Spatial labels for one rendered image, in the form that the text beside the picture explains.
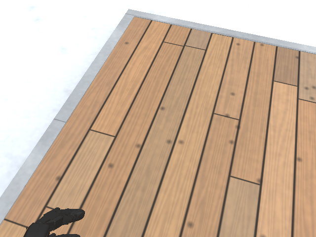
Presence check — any robot left hand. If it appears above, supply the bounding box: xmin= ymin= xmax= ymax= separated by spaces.
xmin=24 ymin=207 xmax=85 ymax=237

